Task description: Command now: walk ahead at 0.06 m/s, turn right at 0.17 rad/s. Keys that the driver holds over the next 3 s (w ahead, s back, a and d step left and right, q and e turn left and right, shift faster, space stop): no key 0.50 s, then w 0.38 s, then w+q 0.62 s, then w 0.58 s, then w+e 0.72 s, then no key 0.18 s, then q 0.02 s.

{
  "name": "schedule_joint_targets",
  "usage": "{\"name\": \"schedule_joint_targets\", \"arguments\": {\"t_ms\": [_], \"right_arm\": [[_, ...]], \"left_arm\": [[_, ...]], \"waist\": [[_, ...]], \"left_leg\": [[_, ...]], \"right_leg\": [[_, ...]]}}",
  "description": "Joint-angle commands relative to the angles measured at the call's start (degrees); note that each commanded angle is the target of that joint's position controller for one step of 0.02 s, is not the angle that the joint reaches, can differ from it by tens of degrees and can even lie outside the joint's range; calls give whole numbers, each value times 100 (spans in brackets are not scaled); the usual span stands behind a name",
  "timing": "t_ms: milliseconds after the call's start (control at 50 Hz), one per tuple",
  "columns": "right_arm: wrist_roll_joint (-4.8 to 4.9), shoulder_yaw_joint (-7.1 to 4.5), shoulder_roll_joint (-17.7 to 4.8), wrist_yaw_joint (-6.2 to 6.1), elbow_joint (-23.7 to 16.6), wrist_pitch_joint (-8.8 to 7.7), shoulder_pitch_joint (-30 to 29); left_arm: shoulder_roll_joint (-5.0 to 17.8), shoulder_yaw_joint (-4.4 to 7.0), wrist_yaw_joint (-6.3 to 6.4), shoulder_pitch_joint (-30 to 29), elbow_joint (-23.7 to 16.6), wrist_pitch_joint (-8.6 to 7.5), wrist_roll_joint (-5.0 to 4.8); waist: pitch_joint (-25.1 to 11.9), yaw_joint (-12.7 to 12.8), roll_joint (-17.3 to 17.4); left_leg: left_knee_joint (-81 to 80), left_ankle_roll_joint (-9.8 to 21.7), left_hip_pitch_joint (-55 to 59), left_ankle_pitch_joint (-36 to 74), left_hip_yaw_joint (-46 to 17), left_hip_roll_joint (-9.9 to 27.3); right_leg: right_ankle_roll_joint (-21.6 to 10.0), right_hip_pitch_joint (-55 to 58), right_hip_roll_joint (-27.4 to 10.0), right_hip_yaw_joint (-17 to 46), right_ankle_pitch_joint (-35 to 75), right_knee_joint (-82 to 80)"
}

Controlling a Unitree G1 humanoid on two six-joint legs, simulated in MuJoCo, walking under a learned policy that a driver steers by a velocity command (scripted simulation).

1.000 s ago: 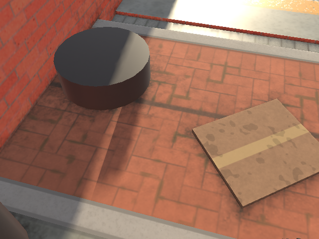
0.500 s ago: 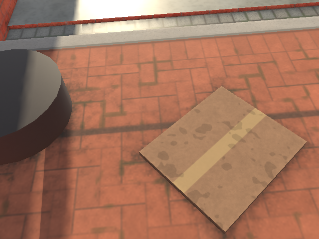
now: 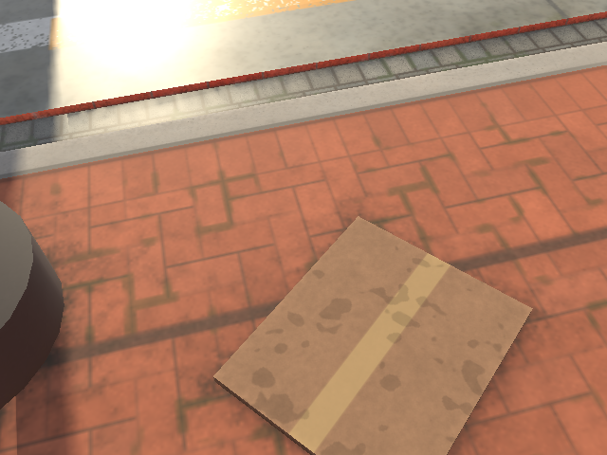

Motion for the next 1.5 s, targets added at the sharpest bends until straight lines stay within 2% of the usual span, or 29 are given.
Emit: {"name": "schedule_joint_targets", "arguments": {"t_ms": [20, 80, 120, 160, 180, 200, 280, 340, 520, 560, 620, 700, 800, 820, 840, 860, 880, 940, 1080, 1160, 1240, 1260, 1280, 1300, 1320, 1340, 1380, 1400, 1500], "right_arm": [[48, -50, -382, -50, -240, -72, -20], [93, -6, -321, -107, -112, -105, 150], [34, 18, -293, -144, 104, -175, 597], [-31, -32, -831, -150, 104, -250, 450], [17, 29, -583, -99, 117, -251, 419], [-17, 106, -375, -46, 125, -286, 269], [18, 106, -464, -50, 335, -282, 316], [48, 135, -348, -33, 525, -288, 501], [-10, 209, -220, -14, 963, -292, 640], [-23, 108, -453, 9, 1019, -236, 732], [-33, -7, -615, 52, 1187, -199, 1328], [-80, -65, -584, 91, 1152, -357, 1282], [16, -129, -526, 147, 950, -389, 759], [7, -90, -372, 156, 826, -427, 591], [33, 33, 55, 201, 617, -474, 424], [-92, -18, -162, 221, 448, -492, 274], [-191, -73, -389, 255, 427, -500, 136], [-111, -50, -151, 398, 657, -555, 454], [-82, -11, 62, 410, 238, -404, -585], [-76, 108, 186, 431, -93, -387, -1189], [-88, -40, -172, 340, 137, -424, -20], [-82, -128, -316, 315, 378, -454, 733], [-150, -274, -614, 281, 566, -473, 1274], [-160, -428, -1010, 223, 574, -430, 1598], [-152, -433, -1219, 252, 349, -354, 1180], [-22, -443, -1121, 241, 381, -300, 1120], [-17, -296, -563, 229, 444, -368, 870], [-28, -250, -469, 192, 372, -411, 626], [50, -235, -637, 163, 298, -614, 855]], "left_arm": [[719, 101, 39, 332, -78, -34, 50], [678, 36, 59, 168, 10, -21, 21], [636, -12, 82, -40, 20, -19, -84], [293, -86, 73, 643, 149, -34, -174], [425, -82, 109, 590, 305, 52, -116], [438, -79, 109, 354, 358, 93, -59], [488, -76, 24, -20, 587, 128, -69], [350, -127, 84, -12, 829, 81, -96], [251, -191, 124, -83, 1242, 76, -102], [333, -151, 110, -52, 1235, 84, -60], [139, -183, 0, -288, 1036, 7, 59], [162, -170, -136, -467, 828, -192, 78], [-42, -128, -140, 582, 1140, -286, -35], [131, -76, -95, 1026, 1252, -311, 11], [562, 15, -35, 1664, 1318, -359, 34], [943, 133, -47, 1977, 1450, -320, 17], [714, 98, -53, 1482, 1302, -309, 28], [369, 12, -44, 767, 969, -476, -33], [85, -123, 1, 1332, 1088, -617, 2], [180, -155, 53, 1395, 1066, -630, -3], [532, -76, 146, 1224, 999, -589, -16], [636, -36, 128, 1106, 924, -537, -7], [616, -33, 60, 1228, 866, -507, -70], [363, -76, -28, 1096, 657, -523, -74], [114, -105, -91, 918, 261, -586, -103], [563, 16, -134, 329, 51, -644, -76], [459, 12, -129, 17, -147, -703, -53], [315, -10, -128, 35, -186, -620, 34], [165, -61, -195, -432, -681, -200, 189]], "waist": [[-381, 39, -600], [-340, -44, -637], [-371, -312, -456], [-594, 190, 741], [-749, 1, 717], [-629, 11, 617], [-99, -78, 213], [-146, -150, -115], [-131, -173, -150], [6, -210, 38], [492, -404, 538], [503, -286, 325], [398, 277, 216], [365, 439, -201], [127, 626, -1435], [406, 633, -1687], [747, 324, -896], [629, -153, -459], [580, -65, -574], [617, 19, -701], [-176, -589, -907], [-620, -870, -956], [-926, -1024, -549], [-1301, -1134, 330], [-1571, -684, 755], [-1178, -867, 238], [-137, -445, -494], [-12, -183, -635], [128, 15, -273]], "left_leg": [[-418, 119, 229, -353, -8, -88], [-1459, 269, 1019, -478, 66, -226], [-2965, 375, 2238, 1032, -92, -28], [-2637, 1046, 3153, 4372, -1271, 1386], [-2630, 1404, 2714, 4314, -1389, 1614], [-2776, 1260, 2353, 3716, -1248, 1359], [-2918, 579, 2049, 1691, -599, 424], [-2872, 577, 2312, 1689, -581, 384], [-3044, 576, 2239, 701, -614, 273], [-3110, 763, 2107, -1241, -813, 193], [-3863, 1414, 1965, -3270, -2197, 1015], [-4184, 1626, 1722, -2596, -2488, 1417], [-3311, 1147, 293, -1995, -1002, 484], [-2538, 1006, -382, -1913, -676, 217], [-809, 728, -1074, -1662, 154, -405], [317, 728, -1718, -1741, 402, -526], [920, 745, -1781, -1238, 77, -155], [1092, 601, -1346, -87, -86, 87], [632, 425, -1549, 870, 309, -96], [-683, 624, -728, 1137, 896, -212], [-1059, 1167, 766, 561, 1209, -761], [-1357, 1301, 1525, 403, 1169, -894], [-1665, 1532, 2951, 546, 891, -743], [-2028, 2063, 4202, 2, -996, 626], [-3003, 2597, 4642, -604, -3745, 1718], [-3458, 2676, 4188, -976, -3519, 1725], [-3740, 2250, 2655, -266, -2524, 1402], [-3814, 2079, 1992, 58, -2108, 1109], [-3871, 1978, 1159, 1126, -1272, 508]], "right_leg": [[-508, 595, -1891, 1109, 4004, 39], [-491, 457, -1858, 1222, 3919, 228], [-136, -40, -1642, 1204, 3082, 406], [262, -783, -750, 496, -141, 721], [293, -313, -676, 266, -828, 706], [291, 30, -741, 311, -584, 458], [305, 195, -1017, 583, 782, -128], [336, 138, -1075, 569, 846, -235], [325, 123, -1081, 498, 195, -327], [172, -283, -776, 262, -1202, 118], [90, -1306, -536, -278, -1833, 1292], [165, -1519, -917, -477, -1438, 2208], [180, 844, -530, -962, -706, 406], [93, 1517, -904, -314, -1117, -1], [-226, 1994, -2236, 1770, -2638, -1098], [-700, 1704, -3047, 3135, -3506, -1619], [-747, 1200, -2976, 2951, -3462, -1534], [-319, 878, -2356, 1383, -1499, -1672], [-91, 963, -1983, -458, 1943, -1386], [13, 900, -1995, -1016, 3141, -1214], [138, 1435, -2206, -1381, 6376, 788], [105, 1345, -2219, -1397, 6138, 1825], [188, 316, -2083, -1442, 5153, 3132], [318, -1322, -1514, -1480, 1035, 5276], [396, -2975, -697, -786, -1770, 6918], [335, -3516, -976, -275, -1160, 7026], [373, -3361, -1387, -328, -617, 6385], [472, -2966, -1507, -307, -600, 6102], [860, -3219, -1733, -525, -390, 5197]]}}
Next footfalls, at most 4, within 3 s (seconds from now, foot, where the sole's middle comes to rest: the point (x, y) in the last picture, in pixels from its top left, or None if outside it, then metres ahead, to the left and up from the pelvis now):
0.14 left None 0.07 0.13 -0.78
0.82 right None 0.10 -0.07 -0.78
1.24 left None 0.42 0.11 -0.78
1.76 right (325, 327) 0.77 0.03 -0.75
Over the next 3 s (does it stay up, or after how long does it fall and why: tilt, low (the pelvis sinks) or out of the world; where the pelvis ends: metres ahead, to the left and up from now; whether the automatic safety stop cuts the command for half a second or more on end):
stays up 1.11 0.27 -0.01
